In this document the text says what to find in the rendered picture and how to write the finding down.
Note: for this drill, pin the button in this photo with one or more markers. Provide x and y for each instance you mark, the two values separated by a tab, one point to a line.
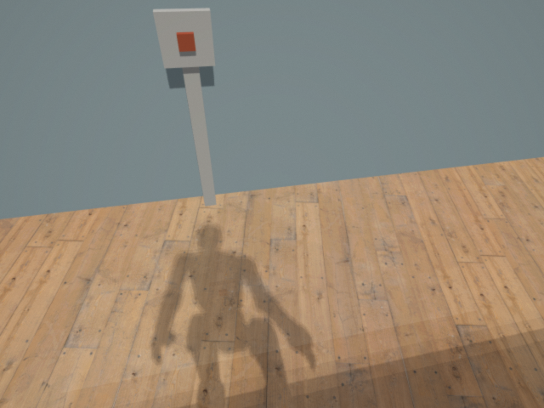
186	41

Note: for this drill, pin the panel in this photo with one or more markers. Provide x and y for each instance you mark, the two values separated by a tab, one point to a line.
197	20

